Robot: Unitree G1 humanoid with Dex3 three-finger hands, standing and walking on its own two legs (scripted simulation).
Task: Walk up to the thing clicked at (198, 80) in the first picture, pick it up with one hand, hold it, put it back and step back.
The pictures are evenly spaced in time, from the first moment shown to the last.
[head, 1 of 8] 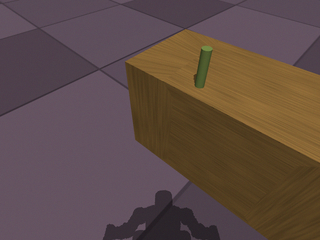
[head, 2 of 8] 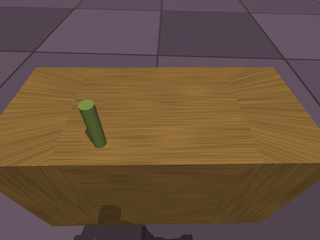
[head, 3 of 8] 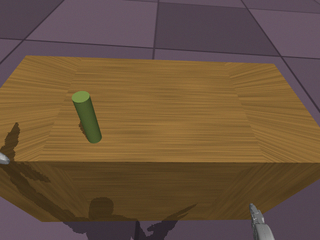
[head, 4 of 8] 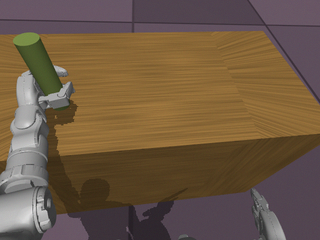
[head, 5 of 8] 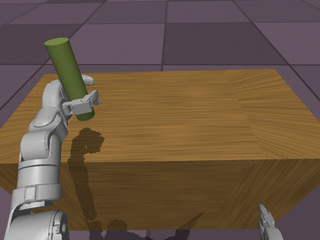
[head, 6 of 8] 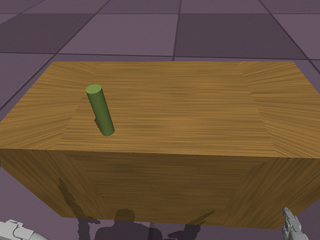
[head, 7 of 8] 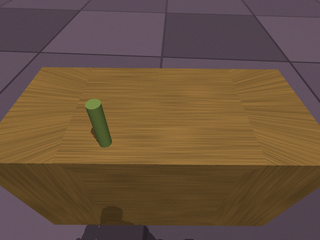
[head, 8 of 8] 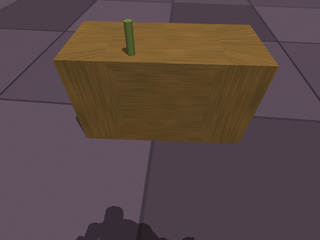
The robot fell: no
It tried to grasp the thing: yes
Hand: left
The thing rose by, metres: 0.28
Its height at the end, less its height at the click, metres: +0.00
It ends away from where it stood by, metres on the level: 0.01
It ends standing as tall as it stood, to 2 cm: yes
